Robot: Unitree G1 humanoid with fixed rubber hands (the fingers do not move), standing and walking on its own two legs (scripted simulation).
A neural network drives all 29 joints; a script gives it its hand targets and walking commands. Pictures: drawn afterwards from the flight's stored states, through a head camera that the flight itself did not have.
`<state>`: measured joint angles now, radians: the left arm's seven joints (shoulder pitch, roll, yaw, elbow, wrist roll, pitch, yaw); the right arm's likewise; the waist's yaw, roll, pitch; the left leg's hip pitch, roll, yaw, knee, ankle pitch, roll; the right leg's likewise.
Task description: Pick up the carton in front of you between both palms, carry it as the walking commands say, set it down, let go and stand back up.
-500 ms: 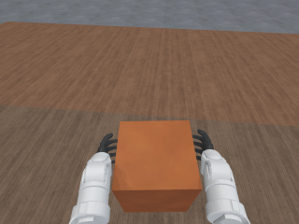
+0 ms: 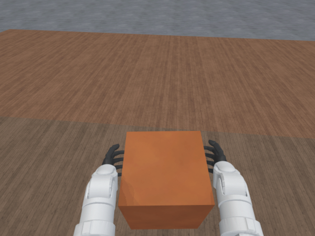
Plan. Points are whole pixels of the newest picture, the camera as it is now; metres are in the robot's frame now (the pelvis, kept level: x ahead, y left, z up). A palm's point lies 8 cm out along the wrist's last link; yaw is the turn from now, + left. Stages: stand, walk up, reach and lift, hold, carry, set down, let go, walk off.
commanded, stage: reach and lift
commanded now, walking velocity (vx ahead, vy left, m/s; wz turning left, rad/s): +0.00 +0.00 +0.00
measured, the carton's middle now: (163, 182) +0.29 +0.00 -0.05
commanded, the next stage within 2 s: hold in 0.18 s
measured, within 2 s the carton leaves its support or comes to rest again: neither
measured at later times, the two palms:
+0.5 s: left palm (107, 169) +0.27 +0.15 +0.05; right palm (223, 166) +0.28 -0.15 +0.05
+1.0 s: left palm (108, 167) +0.28 +0.15 +0.05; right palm (223, 165) +0.28 -0.15 +0.05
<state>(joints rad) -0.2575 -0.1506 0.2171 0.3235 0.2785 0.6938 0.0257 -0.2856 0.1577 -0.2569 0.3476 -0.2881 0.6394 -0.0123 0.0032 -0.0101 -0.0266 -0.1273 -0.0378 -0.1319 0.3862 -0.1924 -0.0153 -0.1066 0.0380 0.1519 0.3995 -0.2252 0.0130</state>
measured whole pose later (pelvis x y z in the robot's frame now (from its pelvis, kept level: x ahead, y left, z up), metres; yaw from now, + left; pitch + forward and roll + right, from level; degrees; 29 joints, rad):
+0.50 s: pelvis -0.01 +0.00 +0.00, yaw +0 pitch -7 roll +0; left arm -0.27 -0.15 0.21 0.27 0.29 0.79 0.01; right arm -0.29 0.16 -0.25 0.29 -0.30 0.74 -0.01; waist 0.00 -0.01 -0.02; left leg -0.07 -0.03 -0.13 0.36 -0.18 -0.02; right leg -0.04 0.04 0.14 0.38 -0.21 0.01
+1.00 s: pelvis -0.01 +0.00 +0.00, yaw +0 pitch -7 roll +0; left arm -0.28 -0.16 0.22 0.27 0.29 0.78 0.02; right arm -0.30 0.16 -0.26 0.29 -0.30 0.73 0.00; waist 0.00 -0.01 -0.01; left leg -0.07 -0.04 -0.12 0.36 -0.18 -0.01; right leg -0.05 0.03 0.14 0.38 -0.21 0.01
